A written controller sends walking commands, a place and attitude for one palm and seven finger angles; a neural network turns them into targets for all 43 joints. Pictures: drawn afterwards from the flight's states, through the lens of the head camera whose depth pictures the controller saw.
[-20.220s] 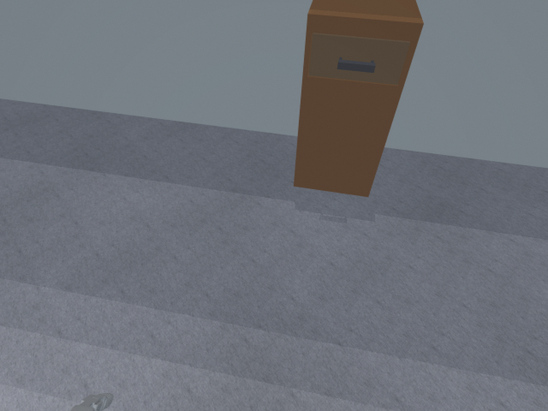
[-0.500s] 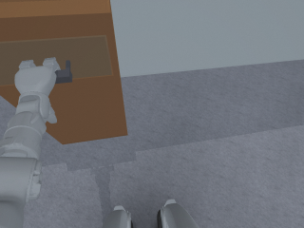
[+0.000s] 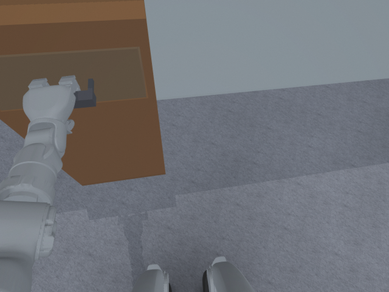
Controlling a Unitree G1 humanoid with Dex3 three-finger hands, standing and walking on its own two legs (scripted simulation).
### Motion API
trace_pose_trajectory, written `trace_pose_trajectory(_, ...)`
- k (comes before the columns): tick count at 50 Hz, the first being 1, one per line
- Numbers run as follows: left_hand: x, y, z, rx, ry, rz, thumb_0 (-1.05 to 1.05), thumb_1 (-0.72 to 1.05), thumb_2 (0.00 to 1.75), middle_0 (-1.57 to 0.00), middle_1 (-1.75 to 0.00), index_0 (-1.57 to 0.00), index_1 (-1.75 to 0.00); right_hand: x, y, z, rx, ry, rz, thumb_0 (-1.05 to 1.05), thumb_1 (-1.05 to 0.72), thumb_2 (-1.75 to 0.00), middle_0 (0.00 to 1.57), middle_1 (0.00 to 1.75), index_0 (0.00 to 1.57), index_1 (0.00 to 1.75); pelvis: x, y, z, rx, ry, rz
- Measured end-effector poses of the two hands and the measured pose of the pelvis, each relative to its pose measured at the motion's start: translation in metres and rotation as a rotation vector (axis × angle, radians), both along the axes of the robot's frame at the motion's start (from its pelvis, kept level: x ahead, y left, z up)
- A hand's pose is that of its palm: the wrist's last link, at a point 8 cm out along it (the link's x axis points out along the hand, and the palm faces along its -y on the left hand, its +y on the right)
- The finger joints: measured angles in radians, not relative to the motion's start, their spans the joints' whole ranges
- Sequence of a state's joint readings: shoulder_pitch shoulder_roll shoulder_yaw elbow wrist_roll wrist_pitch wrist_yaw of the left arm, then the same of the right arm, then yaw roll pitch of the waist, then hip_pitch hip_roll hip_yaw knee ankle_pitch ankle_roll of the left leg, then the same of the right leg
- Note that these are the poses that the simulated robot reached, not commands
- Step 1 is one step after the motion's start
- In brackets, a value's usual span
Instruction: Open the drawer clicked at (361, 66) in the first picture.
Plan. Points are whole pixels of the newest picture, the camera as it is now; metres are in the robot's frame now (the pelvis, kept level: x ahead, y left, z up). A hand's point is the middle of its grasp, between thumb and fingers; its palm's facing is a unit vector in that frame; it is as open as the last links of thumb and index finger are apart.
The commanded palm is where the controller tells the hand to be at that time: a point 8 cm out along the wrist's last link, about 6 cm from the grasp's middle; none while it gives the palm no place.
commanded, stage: close the thumb around the handle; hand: left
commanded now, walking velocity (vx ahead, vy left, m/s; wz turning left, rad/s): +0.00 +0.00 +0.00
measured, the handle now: (62, 93) +0.54 +0.26 +0.01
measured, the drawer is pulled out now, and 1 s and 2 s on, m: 0.00 0.06 0.19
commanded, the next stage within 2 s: pull the drawer open in 0.24 s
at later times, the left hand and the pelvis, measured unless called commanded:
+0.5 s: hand (63, 121) +0.48 +0.26 -0.01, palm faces -0.07 -0.04 -1.00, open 6.1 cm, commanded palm +0.45 +0.24 +0.04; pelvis +0.01 +0.00 +0.00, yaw -1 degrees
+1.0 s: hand (61, 145) +0.42 +0.25 -0.01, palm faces -0.05 -0.05 -1.00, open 6.1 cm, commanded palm +0.39 +0.25 +0.04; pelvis +0.02 +0.00 +0.02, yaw -1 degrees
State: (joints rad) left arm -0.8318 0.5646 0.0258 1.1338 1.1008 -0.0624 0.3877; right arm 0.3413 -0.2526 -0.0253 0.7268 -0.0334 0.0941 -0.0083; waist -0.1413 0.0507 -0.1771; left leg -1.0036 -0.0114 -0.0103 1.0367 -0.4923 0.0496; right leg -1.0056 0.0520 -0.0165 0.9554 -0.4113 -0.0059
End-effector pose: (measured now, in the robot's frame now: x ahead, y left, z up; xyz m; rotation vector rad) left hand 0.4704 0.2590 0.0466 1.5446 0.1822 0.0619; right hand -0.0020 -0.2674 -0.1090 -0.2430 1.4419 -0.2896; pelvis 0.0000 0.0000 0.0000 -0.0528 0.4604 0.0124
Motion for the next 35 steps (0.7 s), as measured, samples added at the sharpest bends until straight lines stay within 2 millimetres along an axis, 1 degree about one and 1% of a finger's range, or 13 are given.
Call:
trace_pose_trajectory(5,0.001,0.000,0.001,0.002,0.010,-0.003,0.00,0.59,0.76,-0.36,-1.32,-0.39,-1.32,-0.003,0.001,0.001,0.000,0.002,-0.004,0.00,-0.91,-0.90,0.21,0.30,0.21,0.30,0.000,0.001,0.001,0.000,-0.002,0.000)
trace_pose_trajectory(7,0.001,0.000,0.000,0.005,0.013,-0.005,0.00,0.64,0.78,-0.35,-1.32,-0.40,-1.33,-0.004,0.001,0.001,-0.002,0.003,-0.006,0.00,-0.90,-0.90,0.21,0.30,0.21,0.30,0.000,0.001,0.000,-0.001,-0.002,-0.001)
trace_pose_trajectory(16,-0.001,0.001,-0.001,-0.004,0.002,-0.009,0.00,0.65,0.77,-0.32,-1.34,-0.37,-1.35,-0.008,0.001,0.002,-0.004,0.013,-0.012,0.00,-0.91,-0.90,0.21,0.30,0.21,0.30,0.000,0.002,0.000,-0.002,0.000,-0.004)
trace_pose_trajectory(23,-0.005,0.000,-0.002,-0.007,-0.004,-0.009,0.00,0.66,0.77,-0.30,-1.35,-0.36,-1.35,-0.004,0.002,0.002,0.005,0.010,-0.019,0.00,-0.91,-0.90,0.21,0.30,0.21,0.30,0.004,0.003,0.002,-0.002,-0.006,-0.010)
trace_pose_trajectory(29,-0.016,-0.001,-0.002,-0.015,-0.006,-0.010,0.01,0.67,0.76,-0.29,-1.35,-0.36,-1.35,0.009,0.006,0.005,0.023,-0.008,-0.019,0.00,-0.91,-0.90,0.21,0.30,0.21,0.30,0.011,0.004,0.008,0.000,-0.022,-0.016)
trace_pose_trajectory(35,-0.029,-0.002,-0.002,-0.019,-0.009,-0.013,0.01,0.67,0.76,-0.28,-1.35,-0.36,-1.35,0.031,0.008,0.006,0.035,-0.046,-0.001,0.00,-0.91,-0.90,0.21,0.30,0.21,0.30,0.017,0.005,0.013,0.003,-0.041,-0.015)
